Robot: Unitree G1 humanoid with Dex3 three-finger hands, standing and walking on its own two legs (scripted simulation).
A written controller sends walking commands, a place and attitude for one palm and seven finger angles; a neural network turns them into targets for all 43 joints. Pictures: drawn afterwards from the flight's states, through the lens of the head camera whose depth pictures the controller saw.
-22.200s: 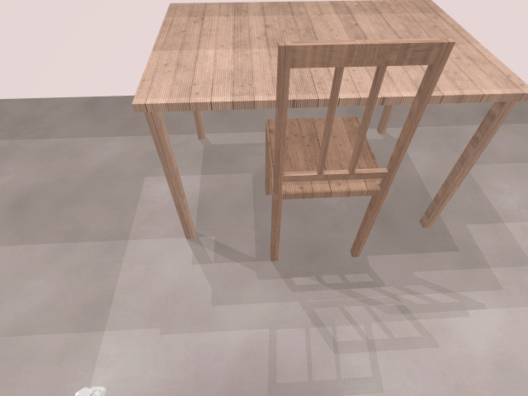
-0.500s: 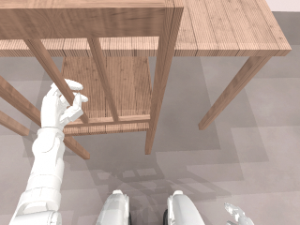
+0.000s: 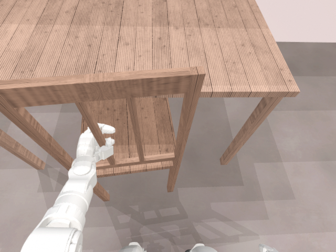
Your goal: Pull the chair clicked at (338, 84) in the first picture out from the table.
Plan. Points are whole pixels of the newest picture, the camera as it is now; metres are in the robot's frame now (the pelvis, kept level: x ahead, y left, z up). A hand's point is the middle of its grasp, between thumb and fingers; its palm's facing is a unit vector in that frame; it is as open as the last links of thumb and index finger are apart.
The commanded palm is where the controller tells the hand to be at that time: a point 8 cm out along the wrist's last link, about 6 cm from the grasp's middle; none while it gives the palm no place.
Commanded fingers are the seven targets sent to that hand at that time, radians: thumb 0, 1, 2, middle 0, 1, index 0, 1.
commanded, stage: step backward, pulling the chair out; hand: left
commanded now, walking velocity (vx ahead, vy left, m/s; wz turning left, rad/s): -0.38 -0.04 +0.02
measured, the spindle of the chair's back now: (100, 139) +0.40 +0.18 -0.04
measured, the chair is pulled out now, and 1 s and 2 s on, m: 0.04 0.17 0.29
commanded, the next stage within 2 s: none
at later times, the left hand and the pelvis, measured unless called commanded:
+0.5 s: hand (118, 183) +0.28 +0.12 -0.05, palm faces +0.03 -0.99 -0.16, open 4.9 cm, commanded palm +0.28 +0.17 -0.05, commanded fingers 0.00 0.90 0.90 -0.50 -1.45 -0.50 -1.45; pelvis -0.07 -0.01 +0.01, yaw -1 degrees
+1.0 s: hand (115, 200) +0.24 +0.13 -0.06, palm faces +0.07 -0.98 -0.20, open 5.0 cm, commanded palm +0.23 +0.18 -0.05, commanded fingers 0.00 0.90 0.90 -0.50 -1.45 -0.50 -1.45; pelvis -0.12 -0.02 +0.00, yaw -1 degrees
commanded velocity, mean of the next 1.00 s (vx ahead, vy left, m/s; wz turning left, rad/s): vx -0.38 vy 0.01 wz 0.06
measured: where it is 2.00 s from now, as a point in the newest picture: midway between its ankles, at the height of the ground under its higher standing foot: outside the picture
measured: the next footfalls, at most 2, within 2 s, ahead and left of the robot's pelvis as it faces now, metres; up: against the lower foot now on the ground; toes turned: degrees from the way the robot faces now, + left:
left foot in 1.14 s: -0.09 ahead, +0.16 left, +0.00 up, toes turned +2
right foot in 1.66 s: -0.06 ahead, -0.13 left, +0.00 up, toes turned -4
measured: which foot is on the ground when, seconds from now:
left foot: down 0.00-0.94, up 0.96-1.00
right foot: down 0.00-1.00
